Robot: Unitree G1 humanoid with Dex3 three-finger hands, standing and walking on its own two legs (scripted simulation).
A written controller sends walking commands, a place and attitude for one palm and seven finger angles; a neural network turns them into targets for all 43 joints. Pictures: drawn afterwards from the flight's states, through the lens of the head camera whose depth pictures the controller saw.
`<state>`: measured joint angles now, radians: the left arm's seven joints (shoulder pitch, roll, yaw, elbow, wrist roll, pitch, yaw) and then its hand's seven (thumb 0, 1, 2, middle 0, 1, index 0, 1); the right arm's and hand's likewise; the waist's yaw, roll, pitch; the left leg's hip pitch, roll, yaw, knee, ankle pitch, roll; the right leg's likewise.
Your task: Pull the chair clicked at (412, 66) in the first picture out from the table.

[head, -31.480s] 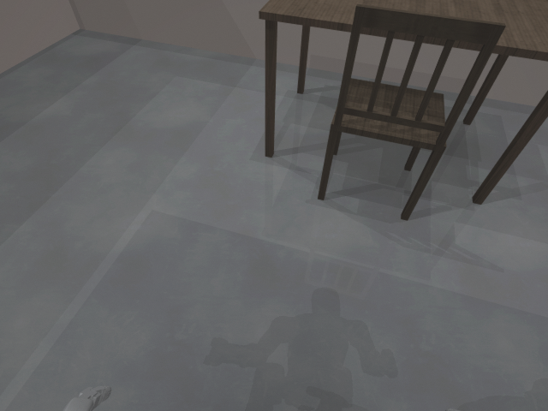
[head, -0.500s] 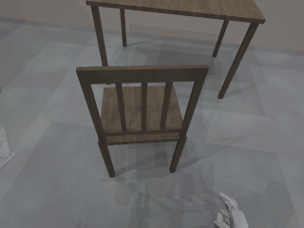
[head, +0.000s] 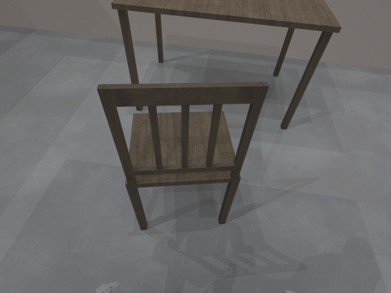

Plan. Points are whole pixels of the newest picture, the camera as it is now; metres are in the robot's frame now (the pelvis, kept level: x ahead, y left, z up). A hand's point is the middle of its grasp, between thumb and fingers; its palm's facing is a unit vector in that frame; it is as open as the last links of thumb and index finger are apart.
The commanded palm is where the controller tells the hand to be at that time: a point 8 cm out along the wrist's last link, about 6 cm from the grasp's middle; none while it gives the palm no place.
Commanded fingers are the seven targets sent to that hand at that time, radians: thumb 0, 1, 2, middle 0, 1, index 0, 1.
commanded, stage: let the arm hang, fingers relaxed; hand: left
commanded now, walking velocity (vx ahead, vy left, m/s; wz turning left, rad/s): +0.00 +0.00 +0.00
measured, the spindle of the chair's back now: (184, 139) +0.56 +0.04 -0.08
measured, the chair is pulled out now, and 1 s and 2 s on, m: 0.63 0.63 0.63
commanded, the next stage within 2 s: look to check the result in 0.84 s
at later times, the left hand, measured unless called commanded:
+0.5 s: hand out of the picture -0.01 +0.15 -0.16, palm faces +0.00 -0.98 -0.19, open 7.4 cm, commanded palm none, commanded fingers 0.00 0.90 0.90 -0.20 -0.30 -0.20 -0.30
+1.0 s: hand out of the picture +0.02 +0.14 -0.16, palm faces -0.01 -0.98 -0.18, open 7.4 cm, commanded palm none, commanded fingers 0.00 0.90 0.90 -0.20 -0.30 -0.20 -0.30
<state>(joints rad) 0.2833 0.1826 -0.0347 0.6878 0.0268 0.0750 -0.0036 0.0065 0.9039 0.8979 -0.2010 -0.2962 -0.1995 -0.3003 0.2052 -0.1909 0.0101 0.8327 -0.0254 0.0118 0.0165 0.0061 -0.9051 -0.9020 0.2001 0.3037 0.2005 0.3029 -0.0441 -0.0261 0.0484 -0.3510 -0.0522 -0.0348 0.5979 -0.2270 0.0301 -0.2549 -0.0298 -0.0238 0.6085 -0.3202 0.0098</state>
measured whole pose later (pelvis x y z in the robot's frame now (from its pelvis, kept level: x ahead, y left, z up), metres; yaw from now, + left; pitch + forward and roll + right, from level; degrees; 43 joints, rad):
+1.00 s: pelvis +0.02 -0.02 +0.01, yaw -1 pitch -1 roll +0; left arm 0.30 0.14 -0.02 1.07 0.00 0.01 0.03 0.00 0.91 0.90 -0.20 -0.30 -0.20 -0.30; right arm 0.32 -0.12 0.01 1.10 -0.01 0.00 -0.03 0.00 -0.91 -0.90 0.20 0.30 0.20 0.30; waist -0.01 0.01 0.07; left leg -0.24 -0.01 -0.04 0.45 -0.19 0.00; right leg -0.14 0.01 -0.03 0.43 -0.28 -0.02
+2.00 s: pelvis +0.04 -0.02 +0.01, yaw -1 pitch -1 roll +0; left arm 0.31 0.13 -0.02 1.07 0.00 0.00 0.03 0.00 0.90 0.90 -0.20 -0.30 -0.20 -0.30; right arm 0.30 -0.12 0.01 1.11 -0.01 -0.01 -0.04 0.00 -0.91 -0.90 0.20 0.30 0.20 0.30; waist -0.01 -0.01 0.07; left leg -0.22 -0.02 -0.04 0.44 -0.21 0.01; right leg -0.12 0.00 -0.03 0.42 -0.29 -0.01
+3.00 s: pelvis +0.04 -0.02 +0.02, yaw -1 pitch -1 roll +0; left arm 0.33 0.13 -0.01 1.08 0.00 0.00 0.03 0.00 0.90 0.90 -0.20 -0.30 -0.20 -0.30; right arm 0.31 -0.11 0.01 1.11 -0.01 -0.01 -0.04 0.00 -0.91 -0.90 0.20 0.30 0.20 0.30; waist -0.01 -0.01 0.06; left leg -0.21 -0.03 -0.04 0.43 -0.20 0.01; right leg -0.11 -0.01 -0.02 0.42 -0.29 -0.01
